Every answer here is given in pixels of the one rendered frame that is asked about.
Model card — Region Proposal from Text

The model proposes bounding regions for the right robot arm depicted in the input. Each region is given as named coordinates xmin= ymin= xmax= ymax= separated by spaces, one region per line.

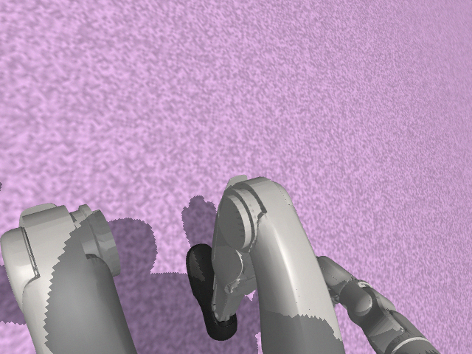
xmin=339 ymin=280 xmax=440 ymax=354

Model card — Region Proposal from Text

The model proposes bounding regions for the right robot hand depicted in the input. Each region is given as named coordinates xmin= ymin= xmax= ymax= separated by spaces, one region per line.
xmin=316 ymin=255 xmax=357 ymax=307

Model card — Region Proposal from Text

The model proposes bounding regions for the right robot foot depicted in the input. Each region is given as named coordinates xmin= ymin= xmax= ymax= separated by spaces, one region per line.
xmin=186 ymin=243 xmax=237 ymax=341

